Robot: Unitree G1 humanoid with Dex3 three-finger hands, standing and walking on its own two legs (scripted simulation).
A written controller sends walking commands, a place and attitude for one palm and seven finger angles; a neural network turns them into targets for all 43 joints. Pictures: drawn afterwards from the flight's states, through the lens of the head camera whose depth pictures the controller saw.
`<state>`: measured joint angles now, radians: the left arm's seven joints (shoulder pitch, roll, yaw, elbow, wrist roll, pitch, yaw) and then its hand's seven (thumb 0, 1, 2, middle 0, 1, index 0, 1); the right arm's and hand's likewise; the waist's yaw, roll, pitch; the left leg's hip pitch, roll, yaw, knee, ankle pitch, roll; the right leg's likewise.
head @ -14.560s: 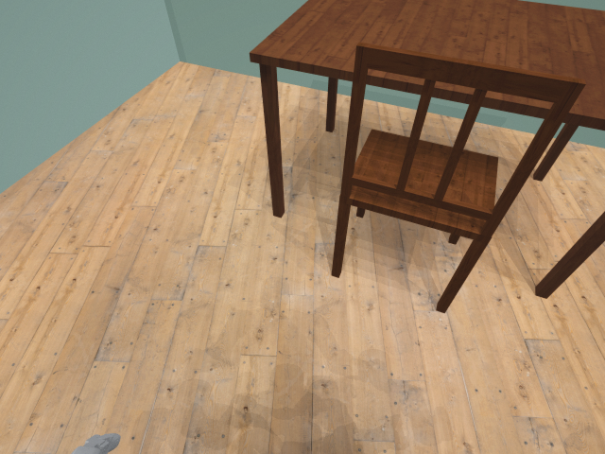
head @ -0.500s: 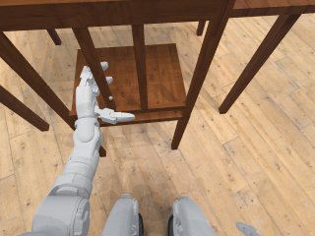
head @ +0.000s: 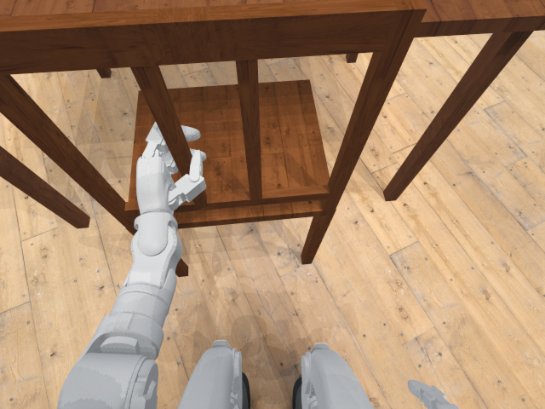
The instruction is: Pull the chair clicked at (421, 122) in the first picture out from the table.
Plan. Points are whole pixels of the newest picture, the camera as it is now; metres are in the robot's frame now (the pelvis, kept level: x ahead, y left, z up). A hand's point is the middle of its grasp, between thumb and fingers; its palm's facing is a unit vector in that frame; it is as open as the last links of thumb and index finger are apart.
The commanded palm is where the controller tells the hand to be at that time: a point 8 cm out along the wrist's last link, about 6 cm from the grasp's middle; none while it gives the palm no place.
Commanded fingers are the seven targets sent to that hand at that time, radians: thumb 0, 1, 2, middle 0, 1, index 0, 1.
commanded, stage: hook a spindle and tug to test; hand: left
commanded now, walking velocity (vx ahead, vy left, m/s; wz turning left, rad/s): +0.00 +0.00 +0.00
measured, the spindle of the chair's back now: (180, 151) +0.47 +0.13 +0.04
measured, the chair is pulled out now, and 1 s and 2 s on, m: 0.00 0.03 0.13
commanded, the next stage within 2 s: step backward, pulling the chair out in 0.54 s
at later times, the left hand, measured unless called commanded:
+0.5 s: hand (199, 191) +0.41 +0.10 +0.02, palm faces +0.07 -1.00 -0.03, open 5.8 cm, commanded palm +0.37 +0.14 +0.02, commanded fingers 0.00 0.90 0.90 -0.50 -1.45 -0.50 -1.45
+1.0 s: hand (194, 190) +0.40 +0.10 +0.04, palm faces -0.10 -0.98 -0.14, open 5.5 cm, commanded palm +0.38 +0.15 +0.04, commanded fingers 0.00 0.90 0.90 -0.50 -1.45 -0.50 -1.45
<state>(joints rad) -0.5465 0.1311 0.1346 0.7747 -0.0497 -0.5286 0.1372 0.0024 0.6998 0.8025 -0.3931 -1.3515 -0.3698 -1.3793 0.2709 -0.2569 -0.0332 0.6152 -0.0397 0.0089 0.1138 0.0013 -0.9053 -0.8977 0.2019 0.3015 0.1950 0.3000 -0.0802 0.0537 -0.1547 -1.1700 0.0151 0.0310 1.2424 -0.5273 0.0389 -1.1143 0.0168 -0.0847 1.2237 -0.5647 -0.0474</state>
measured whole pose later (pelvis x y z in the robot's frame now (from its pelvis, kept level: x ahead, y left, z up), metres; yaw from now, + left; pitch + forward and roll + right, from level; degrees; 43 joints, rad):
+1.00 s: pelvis +0.03 +0.02 +0.10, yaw -2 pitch +12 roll -1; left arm -0.44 0.16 0.01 0.82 -0.05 -0.17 0.07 0.07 0.71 0.76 -0.25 -1.11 -0.46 -1.44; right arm 0.22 -0.24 -0.02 0.56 0.04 0.17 -0.06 0.00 -0.90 -0.90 0.20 0.30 0.20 0.30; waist -0.09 0.04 0.06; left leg -0.50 -0.01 0.08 0.58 -0.29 0.05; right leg -0.48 0.02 -0.02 0.59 -0.28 0.00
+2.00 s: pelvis -0.06 -0.01 +0.11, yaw +2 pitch +5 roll +1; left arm -0.49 0.13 0.05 0.83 -0.05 -0.19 0.06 0.06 0.67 0.79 -0.26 -1.09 -0.50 -1.45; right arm 0.12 -0.28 -0.03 0.68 0.05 0.07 -0.08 0.00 -0.90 -0.90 0.21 0.30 0.20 0.30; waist -0.07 0.07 0.25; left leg -0.44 -0.01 -0.08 0.75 -0.43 -0.04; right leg -0.39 -0.01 -0.05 0.49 -0.20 -0.03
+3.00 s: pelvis -0.21 +0.00 +0.11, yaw +6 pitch +5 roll +2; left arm -0.52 0.11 -0.01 0.82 -0.04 -0.15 0.09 0.04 0.68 0.76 -0.21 -1.16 -0.49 -1.45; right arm 0.13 -0.29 -0.04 0.67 0.06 0.05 -0.10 0.00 -0.91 -0.90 0.20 0.30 0.19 0.30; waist -0.09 0.03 0.24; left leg -0.35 0.01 -0.03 0.71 -0.48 -0.05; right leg -0.48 -0.06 -0.06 0.49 -0.09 -0.03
